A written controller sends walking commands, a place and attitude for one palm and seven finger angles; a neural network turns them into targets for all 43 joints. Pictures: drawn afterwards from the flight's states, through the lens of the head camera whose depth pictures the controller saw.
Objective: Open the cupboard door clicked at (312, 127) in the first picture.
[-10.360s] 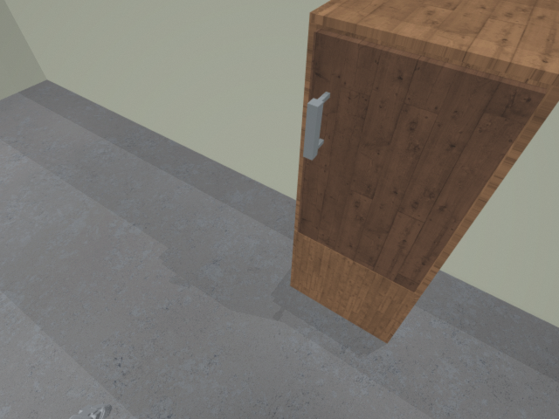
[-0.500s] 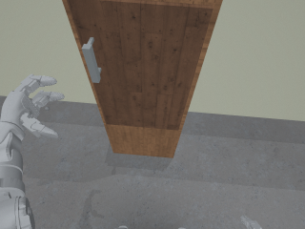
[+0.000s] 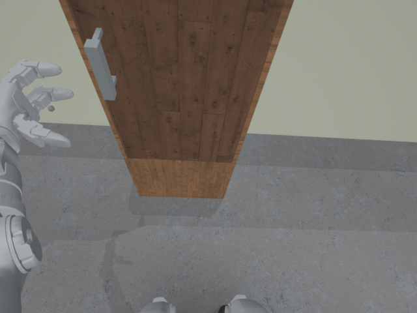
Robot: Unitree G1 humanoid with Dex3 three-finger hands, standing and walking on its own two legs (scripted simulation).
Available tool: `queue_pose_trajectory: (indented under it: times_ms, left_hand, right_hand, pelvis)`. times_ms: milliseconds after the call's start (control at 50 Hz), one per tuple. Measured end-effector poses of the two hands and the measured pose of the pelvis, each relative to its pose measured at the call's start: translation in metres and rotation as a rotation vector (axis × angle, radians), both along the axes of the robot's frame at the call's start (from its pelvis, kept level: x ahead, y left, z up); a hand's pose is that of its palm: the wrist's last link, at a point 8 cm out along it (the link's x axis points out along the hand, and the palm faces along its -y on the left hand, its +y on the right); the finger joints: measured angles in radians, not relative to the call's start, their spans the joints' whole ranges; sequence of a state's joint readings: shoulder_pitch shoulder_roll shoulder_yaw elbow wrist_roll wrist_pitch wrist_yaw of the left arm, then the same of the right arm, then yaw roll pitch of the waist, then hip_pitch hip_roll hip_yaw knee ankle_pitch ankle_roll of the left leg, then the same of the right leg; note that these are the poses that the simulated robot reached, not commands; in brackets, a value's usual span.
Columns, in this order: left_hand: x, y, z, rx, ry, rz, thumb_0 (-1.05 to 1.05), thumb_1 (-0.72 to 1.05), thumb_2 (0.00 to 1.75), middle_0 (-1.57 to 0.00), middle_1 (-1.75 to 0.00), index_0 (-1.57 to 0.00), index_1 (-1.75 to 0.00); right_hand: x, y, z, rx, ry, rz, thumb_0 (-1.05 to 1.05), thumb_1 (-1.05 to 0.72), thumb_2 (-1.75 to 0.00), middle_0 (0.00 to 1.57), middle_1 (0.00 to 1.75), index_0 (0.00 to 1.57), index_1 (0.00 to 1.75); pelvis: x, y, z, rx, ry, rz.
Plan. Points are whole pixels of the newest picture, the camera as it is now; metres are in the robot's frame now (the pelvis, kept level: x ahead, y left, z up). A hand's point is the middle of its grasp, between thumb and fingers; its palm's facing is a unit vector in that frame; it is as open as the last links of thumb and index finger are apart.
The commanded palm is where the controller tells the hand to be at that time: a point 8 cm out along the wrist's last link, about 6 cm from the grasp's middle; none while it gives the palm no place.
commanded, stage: move the hooked fingers beside the handle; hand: left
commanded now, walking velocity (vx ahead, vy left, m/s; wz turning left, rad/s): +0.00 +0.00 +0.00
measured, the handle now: (104, 65) +0.58 +0.20 +0.09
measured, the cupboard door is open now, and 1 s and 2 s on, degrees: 0 0 0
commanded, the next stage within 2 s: slide the fingers in behind the handle in 1.28 s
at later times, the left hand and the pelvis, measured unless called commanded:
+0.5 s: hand (66, 76) +0.53 +0.26 +0.10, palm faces -0.06 -1.00 +0.01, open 14.0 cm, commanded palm +0.52 +0.30 +0.10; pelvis +0.01 +0.01 -0.01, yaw -1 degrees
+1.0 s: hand (62, 83) +0.52 +0.26 +0.10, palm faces -0.05 -1.00 +0.01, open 14.0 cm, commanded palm +0.51 +0.30 +0.10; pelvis +0.02 +0.00 -0.01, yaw -1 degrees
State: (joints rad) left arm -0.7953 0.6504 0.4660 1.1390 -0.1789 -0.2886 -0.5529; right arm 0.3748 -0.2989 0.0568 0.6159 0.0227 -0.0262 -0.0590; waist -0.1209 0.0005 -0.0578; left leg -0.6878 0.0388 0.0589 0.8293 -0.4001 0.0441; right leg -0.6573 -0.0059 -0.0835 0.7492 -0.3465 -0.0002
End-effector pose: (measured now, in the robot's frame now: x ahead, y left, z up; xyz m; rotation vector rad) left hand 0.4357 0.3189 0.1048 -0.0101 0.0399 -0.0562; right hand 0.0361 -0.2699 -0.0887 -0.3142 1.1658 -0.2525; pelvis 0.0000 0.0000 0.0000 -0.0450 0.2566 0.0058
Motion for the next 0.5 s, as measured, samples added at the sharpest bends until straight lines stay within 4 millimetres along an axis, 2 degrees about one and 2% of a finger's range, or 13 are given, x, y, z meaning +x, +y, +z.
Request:
queue_pose_trajectory:
  times_ms: [280, 500]
  left_hand:
    - [0.046, -0.001, 0.000, -0.004, 0.005, -0.011, -0.01, -0.50, 0.30, -0.30, -1.20, -0.30, -1.20]
    - [0.080, -0.006, 0.000, -0.003, 0.016, -0.004, -0.01, -0.50, 0.30, -0.30, -1.20, -0.30, -1.20]
  right_hand:
    - [-0.044, 0.004, -0.001, -0.013, 0.172, -0.081, 0.01, -0.90, -0.90, 0.21, 0.30, 0.20, 0.30]
    - [-0.066, 0.010, 0.000, -0.014, 0.261, -0.128, 0.01, -0.90, -0.90, 0.21, 0.30, 0.20, 0.30]
  pelvis:
    - [0.006, 0.005, -0.005, -0.013, 0.063, -0.012]
    - [0.009, 0.006, -0.010, -0.024, 0.109, -0.016]
